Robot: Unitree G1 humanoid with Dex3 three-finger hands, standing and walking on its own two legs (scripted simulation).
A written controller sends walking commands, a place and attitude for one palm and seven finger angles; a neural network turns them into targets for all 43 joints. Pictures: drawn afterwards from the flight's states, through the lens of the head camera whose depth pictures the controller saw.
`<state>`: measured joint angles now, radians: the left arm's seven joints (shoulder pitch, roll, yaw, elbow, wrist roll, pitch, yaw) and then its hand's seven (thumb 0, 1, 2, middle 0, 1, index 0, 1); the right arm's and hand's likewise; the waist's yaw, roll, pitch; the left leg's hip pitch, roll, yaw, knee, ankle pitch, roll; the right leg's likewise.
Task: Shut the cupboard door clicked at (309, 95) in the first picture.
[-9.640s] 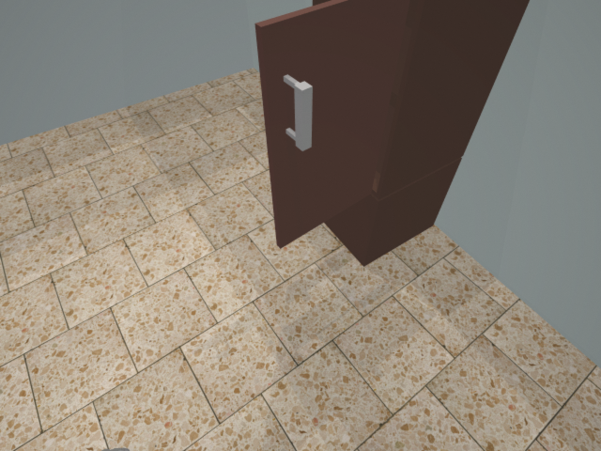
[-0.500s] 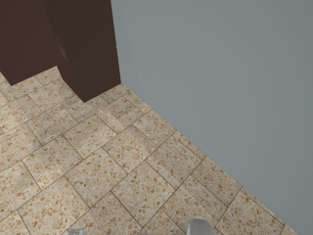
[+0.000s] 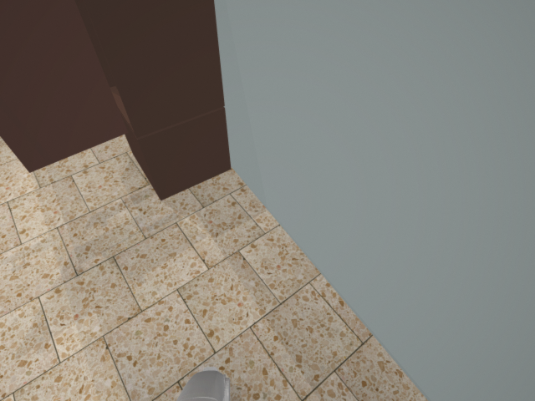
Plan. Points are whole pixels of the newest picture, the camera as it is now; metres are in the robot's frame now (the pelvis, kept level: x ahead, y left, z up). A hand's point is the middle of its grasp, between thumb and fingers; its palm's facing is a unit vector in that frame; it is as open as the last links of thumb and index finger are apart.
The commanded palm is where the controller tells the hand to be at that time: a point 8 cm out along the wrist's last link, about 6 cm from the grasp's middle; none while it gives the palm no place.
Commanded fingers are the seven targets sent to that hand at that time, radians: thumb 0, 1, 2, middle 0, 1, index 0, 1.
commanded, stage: walk to a spot facing it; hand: left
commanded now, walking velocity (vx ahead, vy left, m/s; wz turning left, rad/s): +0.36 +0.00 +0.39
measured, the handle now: out of the picture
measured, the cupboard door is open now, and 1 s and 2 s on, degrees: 94 94 94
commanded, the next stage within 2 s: turn to face it in 0.52 s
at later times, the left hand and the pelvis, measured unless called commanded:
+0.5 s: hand (133, 331) +0.26 +0.27 -0.18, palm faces +0.18 -0.98 -0.13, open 7.3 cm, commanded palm none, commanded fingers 0.00 0.90 0.90 -0.20 -0.30 -0.20 -0.30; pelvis +0.23 +0.09 +0.00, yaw +8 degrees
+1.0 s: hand (158, 235) +0.48 +0.28 -0.18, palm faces +0.26 -0.95 -0.15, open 7.2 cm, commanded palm none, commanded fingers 0.00 0.90 0.90 -0.20 -0.30 -0.20 -0.30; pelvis +0.41 +0.09 -0.01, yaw +16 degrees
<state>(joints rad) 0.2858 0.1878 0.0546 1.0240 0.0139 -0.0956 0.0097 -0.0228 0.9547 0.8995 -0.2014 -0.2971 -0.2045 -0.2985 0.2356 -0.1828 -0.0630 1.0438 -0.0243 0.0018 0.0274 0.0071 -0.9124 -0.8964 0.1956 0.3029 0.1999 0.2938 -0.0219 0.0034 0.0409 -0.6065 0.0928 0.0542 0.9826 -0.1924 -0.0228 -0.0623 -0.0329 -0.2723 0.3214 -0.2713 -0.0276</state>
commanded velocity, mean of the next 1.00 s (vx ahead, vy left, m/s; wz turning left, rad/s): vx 0.19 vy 0.00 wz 0.29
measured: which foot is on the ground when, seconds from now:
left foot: up 0.00-0.20, down 0.22-0.80, up 0.82-1.00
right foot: down 0.00-0.22, up 0.24-0.76, down 0.78-1.00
